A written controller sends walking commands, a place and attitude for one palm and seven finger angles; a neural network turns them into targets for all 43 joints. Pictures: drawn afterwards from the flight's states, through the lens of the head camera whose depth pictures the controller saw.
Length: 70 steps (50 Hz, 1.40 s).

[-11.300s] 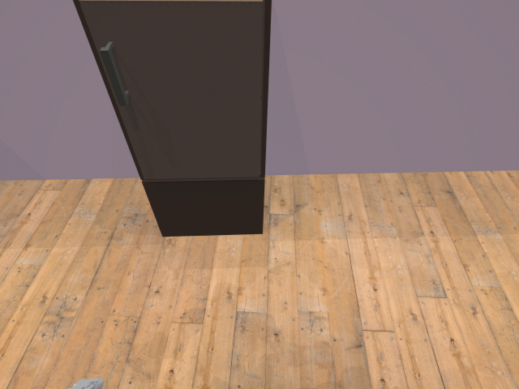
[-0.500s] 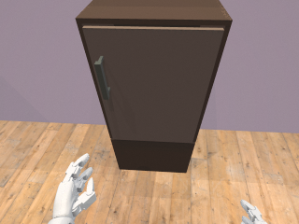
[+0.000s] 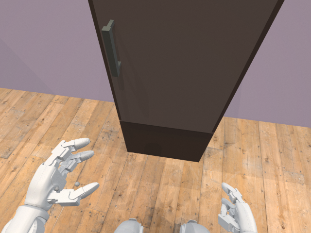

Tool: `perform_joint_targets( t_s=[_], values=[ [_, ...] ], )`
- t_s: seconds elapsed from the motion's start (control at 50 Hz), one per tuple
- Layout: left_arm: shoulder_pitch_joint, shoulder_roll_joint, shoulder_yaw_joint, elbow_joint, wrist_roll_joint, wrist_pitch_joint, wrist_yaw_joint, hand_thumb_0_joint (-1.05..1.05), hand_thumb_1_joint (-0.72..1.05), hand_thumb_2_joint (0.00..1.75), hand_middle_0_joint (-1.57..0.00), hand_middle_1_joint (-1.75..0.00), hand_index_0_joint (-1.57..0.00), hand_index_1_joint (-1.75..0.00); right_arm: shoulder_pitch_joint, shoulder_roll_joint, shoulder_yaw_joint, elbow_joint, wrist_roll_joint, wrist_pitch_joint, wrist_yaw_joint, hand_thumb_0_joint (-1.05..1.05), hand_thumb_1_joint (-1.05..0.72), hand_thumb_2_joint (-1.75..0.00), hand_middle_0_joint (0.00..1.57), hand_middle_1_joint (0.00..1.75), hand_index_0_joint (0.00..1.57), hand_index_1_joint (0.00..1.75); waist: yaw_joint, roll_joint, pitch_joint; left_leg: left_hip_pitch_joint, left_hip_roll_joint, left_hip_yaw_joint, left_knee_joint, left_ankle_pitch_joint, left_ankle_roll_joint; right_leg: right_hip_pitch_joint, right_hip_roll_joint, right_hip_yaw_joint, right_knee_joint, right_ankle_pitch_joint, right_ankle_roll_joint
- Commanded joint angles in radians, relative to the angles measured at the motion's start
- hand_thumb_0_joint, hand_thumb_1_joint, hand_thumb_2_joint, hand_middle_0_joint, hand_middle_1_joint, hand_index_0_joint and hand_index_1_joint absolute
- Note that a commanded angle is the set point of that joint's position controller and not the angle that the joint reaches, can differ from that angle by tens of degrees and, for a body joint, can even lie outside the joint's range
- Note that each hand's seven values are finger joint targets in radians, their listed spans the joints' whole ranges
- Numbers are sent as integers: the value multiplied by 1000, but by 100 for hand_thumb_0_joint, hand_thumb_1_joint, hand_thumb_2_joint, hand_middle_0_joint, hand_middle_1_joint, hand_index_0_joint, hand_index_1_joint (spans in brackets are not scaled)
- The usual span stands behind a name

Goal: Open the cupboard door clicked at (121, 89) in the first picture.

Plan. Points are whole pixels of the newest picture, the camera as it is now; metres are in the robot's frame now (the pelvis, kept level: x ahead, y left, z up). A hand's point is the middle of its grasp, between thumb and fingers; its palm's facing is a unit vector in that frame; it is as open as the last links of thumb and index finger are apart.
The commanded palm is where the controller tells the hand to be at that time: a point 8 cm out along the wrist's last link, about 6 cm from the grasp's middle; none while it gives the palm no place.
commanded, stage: raise the hand with hooked fingers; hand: left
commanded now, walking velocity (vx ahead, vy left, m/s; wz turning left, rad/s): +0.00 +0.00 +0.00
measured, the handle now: (113, 50) +0.58 +0.17 +0.13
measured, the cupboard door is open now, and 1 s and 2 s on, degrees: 0 0 0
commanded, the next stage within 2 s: move the hooked fingers beside the handle in 1.34 s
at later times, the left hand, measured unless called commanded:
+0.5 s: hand (44, 152) +0.26 +0.26 +0.11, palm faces -0.04 -1.00 -0.07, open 13.4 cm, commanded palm +0.23 +0.31 +0.12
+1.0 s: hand (27, 120) +0.31 +0.30 +0.14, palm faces -0.06 -1.00 -0.04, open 14.0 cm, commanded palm +0.27 +0.34 +0.15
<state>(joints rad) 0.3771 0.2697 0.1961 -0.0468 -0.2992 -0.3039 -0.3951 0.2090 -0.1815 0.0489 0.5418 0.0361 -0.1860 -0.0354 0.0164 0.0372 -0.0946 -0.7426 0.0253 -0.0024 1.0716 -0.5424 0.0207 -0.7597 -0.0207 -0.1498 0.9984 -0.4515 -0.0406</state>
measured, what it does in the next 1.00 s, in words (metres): stands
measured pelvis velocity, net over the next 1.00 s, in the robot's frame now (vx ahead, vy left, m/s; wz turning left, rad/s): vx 0.01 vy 0.03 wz -0.02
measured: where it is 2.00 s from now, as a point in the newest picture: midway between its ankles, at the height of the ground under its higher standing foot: outside the picture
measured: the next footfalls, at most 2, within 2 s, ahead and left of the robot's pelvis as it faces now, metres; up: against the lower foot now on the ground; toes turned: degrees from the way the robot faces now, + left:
none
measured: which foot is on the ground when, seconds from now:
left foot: down 0.00-1.00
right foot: down 0.00-1.00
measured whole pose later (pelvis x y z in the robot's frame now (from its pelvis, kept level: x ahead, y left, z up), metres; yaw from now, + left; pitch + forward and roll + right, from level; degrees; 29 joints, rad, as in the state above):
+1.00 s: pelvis +0.01 +0.03 +0.05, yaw -1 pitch +5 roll -2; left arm -0.11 0.47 0.43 0.41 -0.35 -0.14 -0.56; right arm 0.30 -0.29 0.05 0.57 0.06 -0.21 -0.08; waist 0.00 0.02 -0.05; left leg -0.43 0.00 0.05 0.74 -0.40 0.06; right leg -0.46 -0.03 -0.10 0.67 -0.30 0.00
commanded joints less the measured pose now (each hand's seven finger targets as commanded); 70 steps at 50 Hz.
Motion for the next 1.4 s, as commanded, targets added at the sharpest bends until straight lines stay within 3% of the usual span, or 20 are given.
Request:
perform_joint_targets(
  t_s=[0.0, 0.06, 0.12, 0.16, 0.22, 0.3, 0.34, 0.38, 0.52, 0.62, 0.68, 0.78, 0.8, 0.82, 0.88, 1.0, 1.02, 1.16, 1.32, 1.38],
  values=[
    [29, 144, 165, -194, -64, -30, 39, 0, -1, 51, -27, -88, -27, -88, -51, -166, -89, -186, 5, -65, -25, 0, -90, -90, 20, 30, 20, 30, 8, -49, -252, 93, -28, -37, -222, 402, -3, 323, 17, 110, -179, 309, 22],
    [9, 139, 162, -170, -60, -64, 56, 0, -8, 48, -27, -93, -27, -93, -31, -175, -93, -170, 6, -77, -21, 0, -90, -90, 20, 30, 20, 30, -5, -41, -208, 107, -25, -32, -247, 374, -4, 291, 18, 99, -196, 263, 25],
    [-37, 157, 154, -134, -54, -78, 34, 0, -15, 45, -27, -98, -27, -98, -9, -194, -90, -162, 9, -88, -21, 0, -90, -90, 20, 30, 20, 30, -16, 3, -182, 134, -25, -29, -266, 365, -5, 272, 20, 95, -209, 243, 19],
    [-78, 178, 159, -116, -55, -80, 22, 0, -20, 43, -28, -100, -28, -100, 2, -208, -89, -160, 11, -97, -24, 0, -90, -90, 20, 30, 20, 30, -23, -6, -168, 142, -23, -33, -282, 335, -4, 262, 20, 93, -225, 200, 19],
    [-127, 222, 191, -124, -67, -78, 6, 0, -27, 40, -28, -105, -28, -105, 12, -218, -88, -161, 13, -108, -30, 0, -90, -90, 20, 30, 20, 30, -11, 19, -209, 187, -24, -33, -302, 366, -3, 304, 20, 94, -234, 229, 16],
    [-194, 250, 217, -111, -79, -68, 5, 0, -36, 36, -29, -111, -29, -111, 16, -224, -82, -148, 15, -113, -35, 0, -90, -90, 20, 30, 20, 30, -11, 35, -192, 233, -20, -41, -328, 412, -6, 323, 26, 82, -246, 278, 12],
    [-222, 250, 211, -100, -78, -56, 1, 0, -41, 34, -29, -114, -29, -114, 15, -225, -79, -145, 16, -114, -34, 0, -90, -90, 20, 30, 20, 30, -15, 79, -181, 263, -18, -42, -342, 416, -10, 313, 26, 76, -255, 281, 12],
    [-269, 279, 228, -54, -77, -33, -8, 0, -45, 32, -30, -117, -30, -117, 16, -234, -75, -138, 15, -110, -37, 0, -90, -90, 20, 30, 20, 30, -15, 64, -149, 268, -16, -50, -354, 421, -12, 319, 32, 73, -266, 284, 6],
    [-428, 322, 259, 61, -84, 47, -64, 0, -50, 30, -30, -120, -30, -120, 11, -239, -62, -136, 19, -93, -51, 0, -90, -90, 20, 30, 20, 30, -18, 29, -142, 310, -14, -50, -396, 422, -13, 350, 35, 71, -309, 304, 9],
    [-568, 371, 280, 100, -79, 63, -98, 0, -50, 30, -30, -120, -30, -120, 4, -238, -52, -132, 19, -91, -61, 0, -90, -90, 20, 30, 20, 30, -15, 65, -170, 362, -14, -58, -422, 434, -16, 371, 34, 78, -330, 302, 4],
    [-611, 403, 303, 172, -79, 80, -117, 0, -50, 30, -30, -120, -30, -120, 5, -243, -48, -125, 17, -89, -63, 0, -90, -90, 20, 30, 20, 30, -10, 54, -140, 363, -15, -62, -436, 424, -18, 379, 37, 78, -344, 291, -1],
    [-708, 461, 336, 230, -78, 99, -141, 0, -50, 30, -30, -120, -30, -120, 13, -251, -45, -122, 19, -81, -68, 0, -90, -90, 20, 30, 20, 30, -7, 42, -151, 382, -15, -67, -461, 430, -18, 398, 37, 79, -365, 288, -3],
    [-736, 467, 332, 227, -75, 99, -148, 0, -50, 30, -30, -120, -30, -120, 13, -250, -44, -124, 20, -79, -67, 0, -90, -90, 20, 30, 20, 30, -9, 65, -161, 395, -15, -66, -469, 436, -18, 400, 36, 79, -368, 291, -2],
    [-740, 476, 343, 249, -76, 103, -152, 0, -50, 30, -30, -120, -30, -120, 17, -249, -47, -121, 21, -78, -69, 0, -90, -90, 20, 30, 20, 30, -11, 61, -170, 403, -16, -62, -467, 435, -15, 399, 36, 82, -374, 294, 0],
    [-690, 413, 296, 294, -85, 113, -176, 0, -50, 30, -30, -120, -30, -120, 25, -253, -50, -128, 22, -79, -60, 0, -90, -90, 20, 30, 20, 30, -6, 26, -152, 398, -16, -62, -465, 475, -17, 405, 38, 79, -373, 324, -2],
    [-685, 471, 349, 228, -82, 97, -159, 0, -50, 30, -30, -120, -30, -120, 37, -256, -60, -135, 15, -75, -43, 0, -90, -90, 20, 30, 20, 30, 6, 62, -191, 417, -16, -51, -466, 534, -21, 422, 38, 84, -370, 369, -2],
    [-682, 473, 359, 229, -82, 92, -153, 0, -50, 30, -30, -120, -30, -120, 41, -255, -62, -136, 14, -74, -44, 0, -90, -90, 20, 30, 20, 30, 4, 45, -197, 418, -15, -51, -466, 537, -20, 424, 38, 83, -370, 371, 0],
    [-696, 452, 339, 217, -73, 66, -135, 0, -50, 30, -30, -120, -30, -120, 40, -250, -62, -124, 16, -73, -53, 0, -90, -90, 20, 30, 20, 30, -5, 88, -185, 423, -16, -45, -474, 498, -17, 416, 36, 87, -379, 349, 2],
    [-701, 442, 332, 280, -84, 81, -156, 0, -50, 30, -30, -120, -30, -120, 31, -250, -58, -118, 19, -68, -60, 0, -90, -90, 20, 30, 20, 30, -15, 22, -159, 391, -23, -33, -470, 445, -4, 428, 34, 98, -395, 351, 5],
    [-721, 456, 333, 260, -82, 74, -156, 0, -50, 30, -30, -120, -30, -120, 26, -251, -57, -120, 17, -69, -59, 0, -90, -90, 20, 30, 20, 30, -10, 35, -169, 390, -26, -29, -463, 440, -3, 440, 32, 106, -393, 350, 2]
  ],
)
